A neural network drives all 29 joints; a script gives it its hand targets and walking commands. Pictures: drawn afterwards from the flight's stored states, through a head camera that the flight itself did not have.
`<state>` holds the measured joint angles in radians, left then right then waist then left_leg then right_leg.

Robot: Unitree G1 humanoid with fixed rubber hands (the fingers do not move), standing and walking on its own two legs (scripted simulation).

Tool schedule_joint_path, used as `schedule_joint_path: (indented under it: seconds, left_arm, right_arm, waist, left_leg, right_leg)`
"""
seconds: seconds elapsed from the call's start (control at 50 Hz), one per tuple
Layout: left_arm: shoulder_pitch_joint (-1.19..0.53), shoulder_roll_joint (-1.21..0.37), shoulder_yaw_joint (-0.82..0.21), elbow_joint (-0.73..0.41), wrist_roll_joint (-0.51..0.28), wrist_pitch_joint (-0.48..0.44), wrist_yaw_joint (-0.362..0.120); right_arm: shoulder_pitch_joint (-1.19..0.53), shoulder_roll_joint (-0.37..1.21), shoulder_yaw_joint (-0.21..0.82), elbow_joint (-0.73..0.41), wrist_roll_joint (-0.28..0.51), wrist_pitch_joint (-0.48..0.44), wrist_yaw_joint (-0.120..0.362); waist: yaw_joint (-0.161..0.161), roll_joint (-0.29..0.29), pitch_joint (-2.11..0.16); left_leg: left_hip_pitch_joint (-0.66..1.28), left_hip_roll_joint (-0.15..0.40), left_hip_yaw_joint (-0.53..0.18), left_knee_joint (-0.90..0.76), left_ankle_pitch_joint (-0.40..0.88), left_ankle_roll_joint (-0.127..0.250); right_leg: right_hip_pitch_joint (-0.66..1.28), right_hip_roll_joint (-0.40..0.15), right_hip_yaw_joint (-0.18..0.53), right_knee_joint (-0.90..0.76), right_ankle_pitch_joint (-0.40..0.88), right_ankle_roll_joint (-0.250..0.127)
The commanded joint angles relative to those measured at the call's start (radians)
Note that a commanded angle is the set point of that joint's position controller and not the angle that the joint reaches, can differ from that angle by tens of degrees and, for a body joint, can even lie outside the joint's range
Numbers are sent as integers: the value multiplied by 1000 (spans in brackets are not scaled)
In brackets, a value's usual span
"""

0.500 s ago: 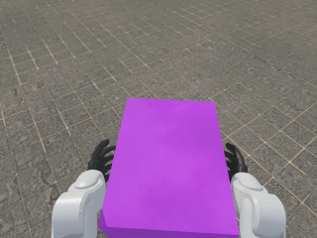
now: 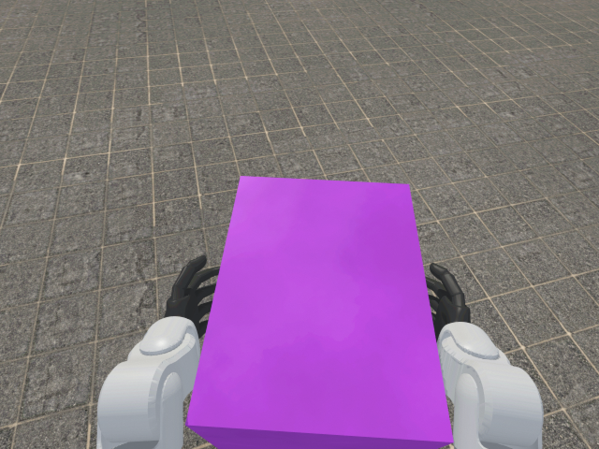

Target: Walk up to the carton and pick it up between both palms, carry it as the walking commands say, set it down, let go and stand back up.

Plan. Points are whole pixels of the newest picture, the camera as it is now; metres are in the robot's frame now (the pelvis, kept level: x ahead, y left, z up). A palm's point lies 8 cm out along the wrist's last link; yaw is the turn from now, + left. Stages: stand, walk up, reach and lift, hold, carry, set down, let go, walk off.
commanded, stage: carry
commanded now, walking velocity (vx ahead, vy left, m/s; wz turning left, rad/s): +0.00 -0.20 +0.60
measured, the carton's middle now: (315, 332) +0.28 -0.01 +0.01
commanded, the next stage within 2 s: none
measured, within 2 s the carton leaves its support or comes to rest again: neither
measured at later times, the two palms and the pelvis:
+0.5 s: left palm (216, 399) +0.17 +0.09 +0.11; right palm (492, 325) +0.26 -0.20 +0.10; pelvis -0.04 -0.12 +0.02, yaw +17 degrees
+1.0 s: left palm out of the picture +0.11 +0.03 +0.12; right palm (544, 353) +0.23 -0.24 +0.10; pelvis -0.07 -0.20 +0.02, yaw +24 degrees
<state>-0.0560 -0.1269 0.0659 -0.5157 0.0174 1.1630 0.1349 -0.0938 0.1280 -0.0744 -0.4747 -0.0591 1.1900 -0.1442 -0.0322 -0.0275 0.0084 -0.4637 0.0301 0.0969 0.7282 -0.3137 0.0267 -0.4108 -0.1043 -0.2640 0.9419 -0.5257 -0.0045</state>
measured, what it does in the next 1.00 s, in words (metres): steps to the right, turning left: right foot, then left foot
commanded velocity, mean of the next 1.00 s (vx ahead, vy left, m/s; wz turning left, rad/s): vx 0.00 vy -0.10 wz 0.31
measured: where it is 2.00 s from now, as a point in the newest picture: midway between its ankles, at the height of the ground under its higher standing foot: outside the picture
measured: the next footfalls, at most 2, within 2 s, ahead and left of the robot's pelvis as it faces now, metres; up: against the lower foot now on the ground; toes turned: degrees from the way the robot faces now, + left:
right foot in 0.26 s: +0.03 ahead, -0.20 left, +0.00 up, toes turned +0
left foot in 0.60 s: -0.02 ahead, -0.02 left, +0.00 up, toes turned +30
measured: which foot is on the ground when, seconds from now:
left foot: down 0.00-0.26, up 0.28-0.58, down 0.60-0.90, up 0.92-1.00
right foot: up 0.00-0.24, down 0.26-0.60, up 0.62-0.88, down 0.90-1.00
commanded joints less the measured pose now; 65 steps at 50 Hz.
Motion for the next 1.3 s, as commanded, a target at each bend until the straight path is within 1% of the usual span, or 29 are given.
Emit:
schedule_joint_path:
  seconds: [0.0,0.06,0.1,0.2,0.22,0.24,0.26,0.28,0.34,0.4,0.48,0.54,0.56,0.58,0.6,0.62,0.64,0.68,0.76,0.84,0.86,0.9,0.92,0.96,1.04,1.12,1.16,1.18,1.28]
  left_arm:
    - [-420,-855,-719,-219,-276,-23,-108]
    - [-427,-901,-727,-219,-289,-40,-116]
    - [-437,-903,-726,-223,-292,-48,-114]
    - [-398,-888,-712,-206,-291,-46,-116]
    - [-415,-882,-703,-212,-288,-46,-115]
    - [-402,-881,-692,-193,-285,-43,-116]
    - [-384,-854,-669,-175,-276,-37,-120]
    - [-383,-843,-660,-176,-269,-38,-126]
    - [-360,-843,-626,-123,-253,-25,-135]
    - [-382,-817,-621,-163,-254,-27,-129]
    - [-374,-805,-637,-161,-252,-20,-115]
    - [-364,-811,-662,-151,-263,-11,-108]
    - [-352,-816,-663,-142,-263,-10,-107]
    - [-408,-832,-688,-168,-279,-11,-104]
    - [-392,-825,-687,-173,-269,-10,-100]
    - [-389,-825,-688,-164,-257,-12,-100]
    - [-429,-855,-705,-187,-272,-15,-101]
    - [-465,-872,-705,-188,-283,-23,-110]
    - [-453,-886,-715,-203,-296,-27,-105]
    - [-405,-858,-670,-153,-272,-12,-104]
    - [-405,-851,-661,-150,-269,-10,-106]
    - [-419,-829,-636,-137,-258,-11,-113]
    - [-404,-835,-627,-123,-252,-5,-114]
    - [-389,-821,-603,-97,-241,6,-125]
    - [-374,-791,-593,-92,-226,8,-118]
    - [-374,-810,-623,-93,-235,17,-112]
    - [-391,-801,-636,-97,-230,25,-105]
    - [-412,-804,-644,-112,-237,28,-106]
    - [-411,-800,-637,-84,-232,36,-108]
  right_arm:
    - [-343,865,678,-164,352,-39,165]
    - [-382,906,704,-201,367,-60,173]
    - [-415,901,715,-232,374,-67,170]
    - [-374,877,733,-267,359,-68,156]
    - [-366,881,740,-247,358,-65,154]
    - [-399,881,744,-261,354,-64,150]
    - [-424,874,755,-255,348,-53,146]
    - [-466,869,773,-270,358,-44,149]
    - [-477,882,777,-227,366,-35,147]
    - [-482,869,775,-230,373,-28,139]
    - [-449,825,736,-207,362,-15,137]
    - [-368,808,692,-159,336,-12,138]
    - [-362,803,685,-159,335,-16,144]
    - [-354,827,671,-148,335,-23,150]
    - [-330,811,661,-123,330,-26,150]
    - [-316,812,655,-133,336,-31,152]
    - [-347,839,663,-149,343,-33,160]
    - [-400,877,687,-157,350,-44,164]
    - [-388,876,675,-181,354,-54,160]
    - [-381,852,682,-172,340,-39,149]
    - [-375,847,681,-169,335,-34,148]
    - [-438,842,712,-181,332,-22,144]
    - [-443,852,724,-171,335,-14,143]
    - [-453,866,726,-147,336,-10,138]
    - [-431,848,726,-138,343,2,131]
    - [-414,834,693,-142,335,5,137]
    - [-384,818,659,-105,324,9,142]
    - [-373,817,647,-103,321,9,143]
    - [-387,823,647,-84,307,15,145]
  waist:
    - [18,225,-385]
    - [18,208,-377]
    - [15,195,-378]
    - [17,282,-411]
    - [28,240,-417]
    - [38,81,-394]
    - [34,-257,-354]
    - [32,-363,-333]
    - [30,-107,-281]
    - [34,-147,-327]
    - [39,-142,-361]
    - [22,-110,-392]
    - [6,-42,-413]
    - [-13,119,-421]
    - [7,391,-439]
    - [18,330,-427]
    - [13,258,-407]
    - [15,138,-373]
    - [13,230,-420]
    - [33,198,-403]
    - [33,147,-411]
    - [33,-267,-350]
    - [32,-267,-326]
    - [30,-172,-311]
    - [33,-189,-378]
    - [15,-64,-406]
    - [27,189,-415]
    - [27,231,-405]
    - [32,56,-332]
  left_leg:
    - [402,349,-532,-289,612,210]
    - [269,276,-411,-321,475,138]
    - [242,263,-417,-341,407,114]
    - [146,210,-354,-275,467,69]
    - [32,167,-303,-216,379,31]
    - [-122,51,-171,-80,202,-11]
    - [-262,-54,-35,241,-209,-57]
    - [-286,-22,11,473,-344,-62]
    - [-250,45,-17,630,-153,-46]
    - [-219,26,41,421,-172,-55]
    - [-76,5,71,164,-143,-28]
    - [74,-12,105,-102,7,-7]
    - [216,16,58,-251,137,3]
    - [380,170,-187,-330,323,56]
    - [529,433,-576,-313,871,164]
    - [454,426,-584,-273,928,225]
    - [393,376,-505,-294,673,227]
    - [303,303,-359,-322,439,173]
    - [266,246,-302,-328,416,133]
    - [159,186,-199,-265,314,79]
    - [110,154,-172,-236,210,41]
    - [-65,-11,-17,25,-156,-46]
    - [-30,-18,-30,162,-221,-49]
    - [-46,-8,-36,260,-141,-29]
    - [23,-36,9,18,-135,-26]
    - [297,12,-17,-334,263,12]
    - [387,233,-263,-314,609,83]
    - [316,248,-277,-307,590,103]
    - [130,90,-146,-312,70,32]
  right_leg:
    - [-289,9,292,302,-80,47]
    - [-157,52,227,136,37,45]
    - [-97,77,207,58,53,44]
    - [179,115,123,-366,119,32]
    - [341,102,120,-513,178,10]
    - [466,15,159,-624,180,-20]
    - [454,-291,410,-697,320,-100]
    - [314,-434,455,-721,323,-198]
    - [320,-263,177,-593,512,-167]
    - [430,-218,106,-450,826,-133]
    - [347,-280,129,-407,856,-158]
    - [311,-266,75,-321,812,-119]
    - [215,-241,39,-250,708,-70]
    - [15,-185,30,-114,451,-9]
    - [-242,-56,54,93,-58,44]
    - [-241,-28,191,197,-134,53]
    - [-225,-31,233,227,-97,55]
    - [-172,-7,219,155,-7,50]
    - [-10,61,149,-44,53,45]
    - [236,92,55,-443,183,30]
    - [318,46,97,-528,213,18]
    - [288,-294,459,-685,398,-89]
    - [200,-310,409,-654,473,-139]
    - [226,-256,298,-606,589,-136]
    - [345,-202,237,-473,999,-119]
    - [189,-138,192,-385,651,-38]
    - [31,-46,166,-296,211,11]
    - [57,-7,136,-313,114,21]
    - [168,-57,196,-487,215,-7]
